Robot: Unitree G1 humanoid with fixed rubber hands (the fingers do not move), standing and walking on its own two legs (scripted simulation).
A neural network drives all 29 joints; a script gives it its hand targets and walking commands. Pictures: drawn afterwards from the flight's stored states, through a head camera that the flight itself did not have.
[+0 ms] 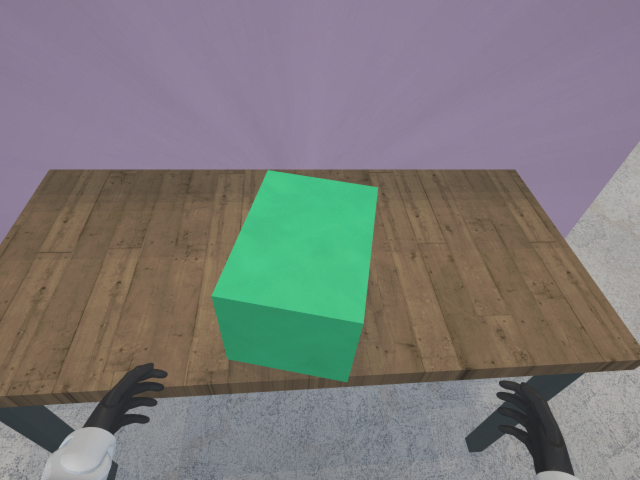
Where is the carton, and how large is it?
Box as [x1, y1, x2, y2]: [212, 170, 377, 381]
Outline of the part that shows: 268,170 212,294 212,299 227,358 347,381 363,323 377,187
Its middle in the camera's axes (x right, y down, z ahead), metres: -0.03 +0.05 +0.63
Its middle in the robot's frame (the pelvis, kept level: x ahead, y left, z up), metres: +0.44 +0.04 -0.02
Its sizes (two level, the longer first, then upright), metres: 0.270 0.193 0.174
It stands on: a table, 0.67 m high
